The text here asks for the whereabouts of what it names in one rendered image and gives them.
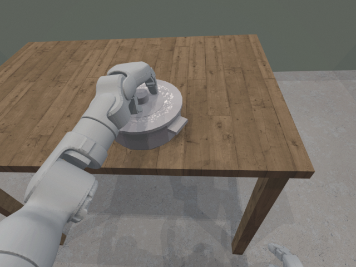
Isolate lid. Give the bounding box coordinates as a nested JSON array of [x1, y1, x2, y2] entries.
[[119, 80, 182, 135]]

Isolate robot left forearm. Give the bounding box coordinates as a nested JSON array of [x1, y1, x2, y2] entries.
[[24, 70, 137, 203]]

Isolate pot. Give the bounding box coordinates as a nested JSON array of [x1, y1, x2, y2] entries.
[[115, 112, 188, 150]]

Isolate robot left hand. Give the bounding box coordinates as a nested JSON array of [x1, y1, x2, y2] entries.
[[107, 61, 158, 115]]

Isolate knob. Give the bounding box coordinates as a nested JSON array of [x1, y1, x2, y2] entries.
[[135, 88, 149, 105]]

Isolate robot right hand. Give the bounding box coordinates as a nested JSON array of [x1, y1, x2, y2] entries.
[[268, 243, 304, 267]]

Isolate left robot upper arm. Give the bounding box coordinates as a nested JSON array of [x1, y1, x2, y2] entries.
[[0, 158, 98, 267]]

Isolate table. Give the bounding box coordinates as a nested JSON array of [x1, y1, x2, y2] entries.
[[0, 34, 315, 255]]

